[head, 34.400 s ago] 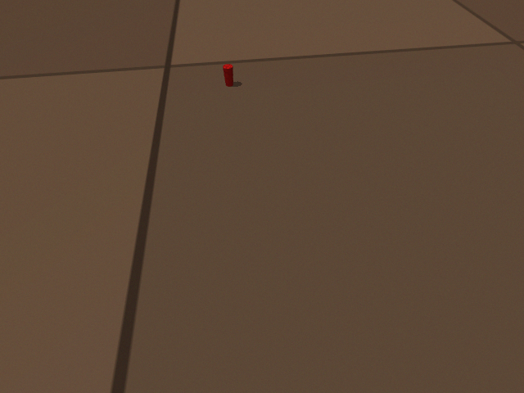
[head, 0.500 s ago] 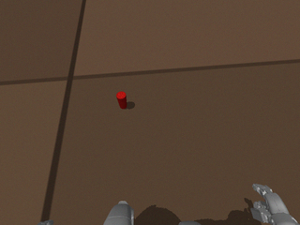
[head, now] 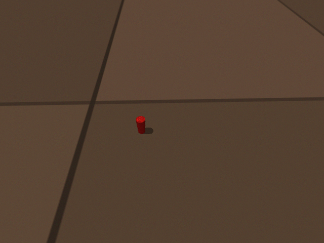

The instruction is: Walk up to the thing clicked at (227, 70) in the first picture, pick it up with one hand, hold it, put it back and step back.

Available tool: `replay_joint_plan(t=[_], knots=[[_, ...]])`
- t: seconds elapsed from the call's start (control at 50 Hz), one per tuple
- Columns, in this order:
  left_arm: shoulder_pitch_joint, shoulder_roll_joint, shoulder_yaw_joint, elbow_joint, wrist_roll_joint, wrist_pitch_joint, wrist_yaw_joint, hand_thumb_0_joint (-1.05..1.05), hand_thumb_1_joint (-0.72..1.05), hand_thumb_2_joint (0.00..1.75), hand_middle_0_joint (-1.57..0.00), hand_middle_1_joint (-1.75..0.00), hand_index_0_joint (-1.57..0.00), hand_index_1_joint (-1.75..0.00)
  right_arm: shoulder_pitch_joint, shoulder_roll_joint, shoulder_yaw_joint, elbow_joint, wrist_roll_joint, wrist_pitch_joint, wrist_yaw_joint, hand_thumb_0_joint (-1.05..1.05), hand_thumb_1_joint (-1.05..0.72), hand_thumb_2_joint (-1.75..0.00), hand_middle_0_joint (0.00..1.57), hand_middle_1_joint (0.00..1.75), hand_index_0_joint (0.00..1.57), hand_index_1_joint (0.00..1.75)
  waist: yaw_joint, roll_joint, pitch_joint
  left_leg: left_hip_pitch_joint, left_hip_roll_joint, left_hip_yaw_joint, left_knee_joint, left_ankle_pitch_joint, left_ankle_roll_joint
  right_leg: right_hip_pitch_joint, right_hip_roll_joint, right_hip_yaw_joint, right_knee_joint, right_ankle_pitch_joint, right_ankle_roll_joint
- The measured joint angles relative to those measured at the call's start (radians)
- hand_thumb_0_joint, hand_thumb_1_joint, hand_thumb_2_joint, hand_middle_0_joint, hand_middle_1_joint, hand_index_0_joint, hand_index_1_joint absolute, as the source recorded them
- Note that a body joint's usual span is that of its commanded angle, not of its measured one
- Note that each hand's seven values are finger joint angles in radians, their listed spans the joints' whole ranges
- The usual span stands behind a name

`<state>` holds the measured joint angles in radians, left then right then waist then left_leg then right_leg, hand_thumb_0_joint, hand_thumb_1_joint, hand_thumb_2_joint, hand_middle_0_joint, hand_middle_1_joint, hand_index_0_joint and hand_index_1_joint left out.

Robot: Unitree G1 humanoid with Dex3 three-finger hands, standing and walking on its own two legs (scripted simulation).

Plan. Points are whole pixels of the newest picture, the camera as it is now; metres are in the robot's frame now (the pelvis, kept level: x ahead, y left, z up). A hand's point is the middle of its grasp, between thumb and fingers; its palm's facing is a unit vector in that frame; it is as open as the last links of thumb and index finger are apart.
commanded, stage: step back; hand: left
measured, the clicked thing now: (141, 125) +1.07 +0.17 -0.70
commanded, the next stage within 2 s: stand in 0.70 s
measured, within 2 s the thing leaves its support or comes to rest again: neither
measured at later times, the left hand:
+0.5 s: hand out of the picture +0.09 +0.30 -0.16, palm faces +0.04 -0.93 -0.37, open 7.4 cm
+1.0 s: hand out of the picture +0.13 +0.27 -0.14, palm faces -0.01 -0.94 -0.34, open 7.4 cm
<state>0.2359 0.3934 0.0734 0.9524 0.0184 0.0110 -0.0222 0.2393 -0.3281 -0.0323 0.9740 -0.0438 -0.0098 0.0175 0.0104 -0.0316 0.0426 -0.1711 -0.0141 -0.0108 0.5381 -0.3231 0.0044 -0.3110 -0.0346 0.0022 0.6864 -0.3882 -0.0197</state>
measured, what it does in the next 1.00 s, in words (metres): steps on the spot: left foot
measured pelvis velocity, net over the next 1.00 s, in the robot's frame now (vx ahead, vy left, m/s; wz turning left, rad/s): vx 0.03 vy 0.02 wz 0.01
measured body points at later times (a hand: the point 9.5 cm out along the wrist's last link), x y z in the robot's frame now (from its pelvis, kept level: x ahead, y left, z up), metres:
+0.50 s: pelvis +0.03 +0.03 +0.00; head +0.05 +0.04 +0.45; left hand +0.09 +0.35 -0.13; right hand +0.12 -0.27 -0.12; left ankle +0.04 +0.15 -0.73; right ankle +0.03 -0.11 -0.73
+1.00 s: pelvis +0.03 +0.02 +0.01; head +0.04 +0.02 +0.46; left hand +0.13 +0.32 -0.11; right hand +0.14 -0.28 -0.11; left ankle +0.04 +0.15 -0.73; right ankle +0.03 -0.11 -0.73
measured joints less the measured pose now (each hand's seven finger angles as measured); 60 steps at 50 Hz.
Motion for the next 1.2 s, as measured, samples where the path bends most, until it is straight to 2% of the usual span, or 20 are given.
replay_joint_plan(t=[0.06, 0.08, 0.12, 0.18, 0.28, 0.32, 0.34, 0.38, 0.44, 0.46, 0.48, 0.5, 0.56, 0.68, 0.74, 0.94, 1.2], knots=[[-0.004, -0.017, 0.003, 0.034, 0.006, -0.016, 0.007, 0.01, 0.9, 0.89, -0.2, -0.3, -0.21, -0.3, -0.025, -0.017, -0.005, -0.005, 0.008, 0.009, 0.004, 0.01, -0.9, -0.9, 0.21, 0.3, 0.21, 0.3, -0.002, 0.038, 0.015, -0.018, 0.039, -0.011, 0.063, -0.034, -0.013, 0.062, 0.032, -0.024, -0.115, 0.122, 0.008], [-0.004, -0.027, 0.001, 0.039, 0.012, -0.024, 0.01, 0.01, 0.9, 0.89, -0.2, -0.3, -0.21, -0.3, -0.027, -0.026, -0.007, -0.008, 0.011, 0.015, 0.003, 0.01, -0.9, -0.9, 0.21, 0.3, 0.21, 0.3, -0.004, 0.061, 0.017, -0.03, 0.051, -0.031, 0.096, -0.061, -0.002, 0.071, 0.048, -0.04, -0.125, 0.13, 0.008], [0.002, -0.038, -0.003, 0.04, 0.019, -0.039, 0.012, 0.01, 0.9, 0.89, -0.2, -0.3, -0.21, -0.3, -0.027, -0.034, -0.012, -0.006, 0.012, 0.024, -0.001, 0.01, -0.9, -0.9, 0.2, 0.3, 0.21, 0.3, 0.007, 0.067, 0.003, -0.082, 0.028, -0.061, 0.2, -0.149, 0.007, 0.063, 0.05, -0.048, -0.121, 0.121, -0.001], [0.003, -0.05, -0.006, 0.038, 0.021, -0.047, 0.013, 0.01, 0.9, 0.89, -0.2, -0.3, -0.21, -0.3, -0.029, -0.053, -0.019, -0.004, 0.016, 0.019, 0.001, 0.01, -0.9, -0.9, 0.2, 0.3, 0.2, 0.3, 0.024, 0.058, 0.008, -0.14, 0.003, -0.051, 0.288, -0.175, 0.009, 0.067, 0.026, -0.044, -0.13, 0.118, -0.013], [-0.002, -0.051, -0.014, 0.045, 0.022, -0.054, 0.012, 0.01, 0.9, 0.89, -0.2, -0.3, -0.21, -0.3, -0.032, -0.084, -0.035, 0.001, 0.014, 0.009, 0.007, 0.01, -0.9, -0.9, 0.2, 0.3, 0.2, 0.3, 0.029, 0.064, 0.016, -0.16, 0.035, -0.027, 0.198, -0.122, 0.001, 0.072, -0.002, -0.049, -0.138, 0.115, 0.019], [-0.01, -0.041, -0.017, 0.047, 0.017, -0.043, 0.011, 0.01, 0.9, 0.89, -0.2, -0.3, -0.21, -0.3, -0.03, -0.086, -0.039, 0.006, 0.013, 0.002, 0.008, 0.01, -0.9, -0.9, 0.2, 0.3, 0.2, 0.3, 0.023, 0.059, 0.017, -0.127, 0.042, -0.014, 0.086, -0.044, -0.003, 0.062, -0.017, -0.051, -0.105, 0.092, 0.033], [-0.016, -0.034, -0.018, 0.048, 0.014, -0.038, 0.012, 0.01, 0.9, 0.89, -0.2, -0.3, -0.21, -0.3, -0.034, -0.083, -0.042, 0.011, 0.01, -0.001, 0.006, 0.01, -0.91, -0.9, 0.2, 0.3, 0.2, 0.3, 0.021, 0.049, 0.022, -0.116, 0.033, -0.008, 0.058, 0.038, -0.009, 0.054, -0.029, -0.046, -0.079, 0.076, 0.041], [-0.024, -0.021, -0.02, 0.053, 0.005, -0.025, 0.015, 0.01, 0.9, 0.89, -0.2, -0.3, -0.21, -0.3, -0.043, -0.063, -0.04, 0.024, 0.003, -0.003, -0.001, 0.01, -0.91, -0.9, 0.2, 0.3, 0.2, 0.3, 0.023, 0.018, 0.027, -0.106, 0.013, 0.019, 0.059, 0.05, -0.009, 0.042, -0.047, -0.015, -0.041, 0.045, 0.033], [-0.034, -0.006, -0.022, 0.067, -0.006, -0.014, 0.015, 0.01, 0.9, 0.89, -0.2, -0.3, -0.21, -0.3, -0.049, -0.034, -0.021, 0.033, 0.002, -0.003, 0.001, 0.01, -0.91, -0.9, 0.2, 0.3, 0.2, 0.3, 0.005, 0.011, 0.009, -0.107, 0.019, 0.02, 0.067, 0.021, 0.001, 0.04, -0.018, 0.004, -0.017, -0.05, 0.01], [-0.04, 0.0, -0.022, 0.071, -0.007, -0.016, 0.016, 0.01, 0.9, 0.89, -0.2, -0.3, -0.21, -0.3, -0.053, -0.023, -0.015, 0.037, 0.003, -0.002, 0.001, 0.01, -0.9, -0.9, 0.2, 0.3, 0.2, 0.3, 0.003, 0.006, 0.008, -0.103, 0.022, 0.022, 0.064, 0.017, 0.0, 0.053, -0.012, 0.001, -0.042, -0.041, 0.004], [-0.046, 0.004, -0.022, 0.074, -0.009, -0.021, 0.018, 0.01, 0.9, 0.89, -0.2, -0.3, -0.21, -0.3, -0.059, -0.015, -0.009, 0.04, 0.005, -0.002, 0.002, 0.01, -0.9, -0.9, 0.2, 0.3, 0.2, 0.3, 0.003, 0.003, 0.01, -0.098, 0.025, 0.024, 0.063, 0.013, -0.002, 0.069, -0.007, 0.002, -0.079, 0.021, 0.007], [-0.054, 0.004, -0.022, 0.077, -0.01, -0.028, 0.021, 0.01, 0.9, 0.89, -0.2, -0.3, -0.21, -0.3, -0.066, -0.009, -0.005, 0.043, 0.01, -0.003, 0.001, 0.01, -0.9, -0.9, 0.2, 0.3, 0.2, 0.3, 0.003, 0.007, 0.016, -0.094, 0.031, 0.024, 0.066, 0.008, -0.004, 0.083, -0.002, 0.001, -0.106, 0.074, 0.022], [-0.074, -0.006, -0.026, 0.08, -0.013, -0.043, 0.028, 0.01, 0.9, 0.89, -0.2, -0.3, -0.21, -0.3, -0.092, -0.001, 0.002, 0.048, 0.026, -0.002, -0.006, 0.01, -0.9, -0.9, 0.2, 0.3, 0.21, 0.3, -0.001, 0.028, 0.023, -0.088, 0.047, 0.019, 0.075, -0.005, -0.007, 0.108, 0.012, -0.004, -0.138, 0.073, 0.051], [-0.131, -0.021, -0.042, 0.079, -0.016, -0.033, 0.035, 0.01, 0.9, 0.89, -0.2, -0.3, -0.21, -0.3, -0.142, 0.006, 0.001, 0.058, 0.034, -0.008, -0.016, 0.01, -0.9, -0.9, 0.2, 0.3, 0.21, 0.3, -0.001, 0.027, 0.028, -0.053, 0.029, 0.038, 0.033, 0.008, 0.001, 0.116, -0.007, 0.012, -0.132, 0.065, 0.051], [-0.159, -0.027, -0.05, 0.086, -0.019, -0.033, 0.034, 0.01, 0.9, 0.89, -0.2, -0.3, -0.21, -0.3, -0.166, 0.003, 0.006, 0.067, 0.036, -0.007, -0.017, 0.01, -0.9, -0.9, 0.2, 0.3, 0.21, 0.3, -0.003, 0.031, 0.03, -0.037, 0.028, 0.04, 0.009, 0.02, 0.001, 0.134, -0.008, 0.013, -0.161, 0.074, 0.062], [-0.185, -0.053, -0.072, 0.137, -0.018, -0.032, 0.026, 0.01, 0.9, 0.89, -0.2, -0.3, -0.21, -0.3, -0.19, -0.016, 0.014, 0.112, 0.04, -0.008, -0.009, 0.01, -0.9, -0.9, 0.2, 0.3, 0.2, 0.3, -0.017, 0.036, 0.028, 0.033, 0.033, 0.03, -0.139, 0.113, -0.015, 0.2, -0.002, 0.0, -0.293, 0.156, 0.052], [-0.14, -0.053, -0.069, 0.2, -0.009, -0.03, 0.014, 0.01, 0.9, 0.89, -0.2, -0.3, -0.21, -0.3, -0.148, -0.027, 0.015, 0.169, 0.034, -0.001, 0.001, 0.01, -0.9, -0.9, 0.2, 0.3, 0.2, 0.3, -0.019, 0.04, 0.022, 0.041, 0.048, 0.017, -0.21, 0.175, -0.032, 0.206, 0.015, -0.013, -0.352, 0.209, 0.035]])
